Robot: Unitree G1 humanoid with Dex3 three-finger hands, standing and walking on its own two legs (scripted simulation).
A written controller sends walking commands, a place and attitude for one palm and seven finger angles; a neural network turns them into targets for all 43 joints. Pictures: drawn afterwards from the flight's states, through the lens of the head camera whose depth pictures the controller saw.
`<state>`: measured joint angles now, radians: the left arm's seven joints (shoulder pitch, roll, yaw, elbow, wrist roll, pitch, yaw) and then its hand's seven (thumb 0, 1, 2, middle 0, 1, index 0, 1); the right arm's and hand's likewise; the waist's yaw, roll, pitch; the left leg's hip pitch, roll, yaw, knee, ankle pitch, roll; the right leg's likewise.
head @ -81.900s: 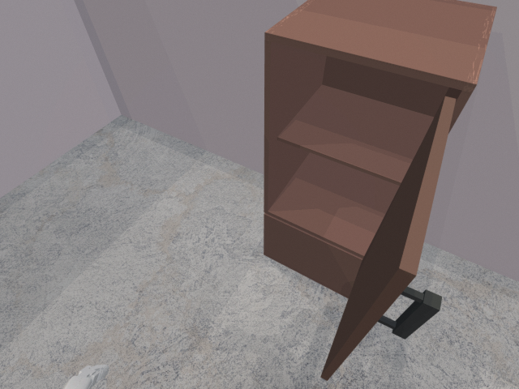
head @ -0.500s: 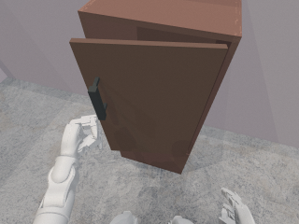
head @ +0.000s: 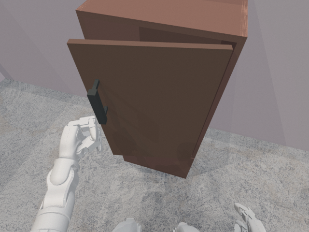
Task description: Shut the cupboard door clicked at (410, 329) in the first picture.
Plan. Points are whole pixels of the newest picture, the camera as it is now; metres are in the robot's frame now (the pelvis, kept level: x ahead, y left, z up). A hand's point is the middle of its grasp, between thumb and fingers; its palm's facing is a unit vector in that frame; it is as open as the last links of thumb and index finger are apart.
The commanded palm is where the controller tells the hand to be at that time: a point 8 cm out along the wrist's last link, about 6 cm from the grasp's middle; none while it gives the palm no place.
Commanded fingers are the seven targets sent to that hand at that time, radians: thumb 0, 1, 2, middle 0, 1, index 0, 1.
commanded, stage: push the door shut along its arc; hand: left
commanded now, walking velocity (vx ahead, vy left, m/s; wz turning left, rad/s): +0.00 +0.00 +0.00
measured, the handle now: (99, 102) +0.45 +0.17 +0.06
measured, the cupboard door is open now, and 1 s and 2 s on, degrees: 13 2 0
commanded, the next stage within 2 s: pull the fist back off the door in 1.30 s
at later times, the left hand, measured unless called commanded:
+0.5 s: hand (103, 123) +0.38 +0.15 +0.06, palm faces -0.14 -0.99 -0.03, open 3.1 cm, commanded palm +0.37 +0.20 +0.06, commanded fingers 0.00 0.90 0.90 -1.30 -1.50 -1.30 -1.50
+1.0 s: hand (112, 107) +0.43 +0.13 +0.06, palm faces -0.26 -0.96 -0.04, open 3.1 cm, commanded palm +0.44 +0.17 +0.06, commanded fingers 0.00 0.90 0.90 -1.30 -1.50 -1.30 -1.50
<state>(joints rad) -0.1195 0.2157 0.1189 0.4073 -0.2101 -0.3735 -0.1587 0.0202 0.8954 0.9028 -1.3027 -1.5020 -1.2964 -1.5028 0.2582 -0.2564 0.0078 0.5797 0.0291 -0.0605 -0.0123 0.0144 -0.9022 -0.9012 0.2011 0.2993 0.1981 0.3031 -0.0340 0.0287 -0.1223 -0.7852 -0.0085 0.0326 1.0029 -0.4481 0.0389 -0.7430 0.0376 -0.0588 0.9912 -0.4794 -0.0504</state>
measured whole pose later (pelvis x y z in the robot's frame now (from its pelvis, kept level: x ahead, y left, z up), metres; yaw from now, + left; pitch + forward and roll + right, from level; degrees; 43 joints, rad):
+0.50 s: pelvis +0.00 +0.01 +0.00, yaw +0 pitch +14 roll -1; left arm -0.39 0.26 0.13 0.67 -0.20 -0.36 -0.24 0.01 0.91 0.93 -1.30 -1.50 -1.30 -1.50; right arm 0.29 -0.26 0.02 0.60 0.03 -0.05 -0.01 0.01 -0.90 -0.90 0.20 0.30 0.20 0.30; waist -0.06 0.03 -0.12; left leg -0.83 -0.01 0.03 1.02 -0.44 0.05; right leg -0.78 0.03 -0.06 1.00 -0.47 -0.04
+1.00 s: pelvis -0.02 +0.01 -0.02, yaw +1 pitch +18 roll -2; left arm -0.78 0.34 0.14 1.06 -0.18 -0.41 -0.34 0.02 0.90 0.91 -1.30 -1.50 -1.32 -1.50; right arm 0.33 -0.28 0.02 0.66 0.03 -0.04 -0.01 0.01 -0.90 -0.90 0.20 0.30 0.20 0.30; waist -0.11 0.04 -0.11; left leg -0.96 -0.02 0.02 1.08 -0.43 0.06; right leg -0.90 0.03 -0.08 1.05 -0.46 -0.04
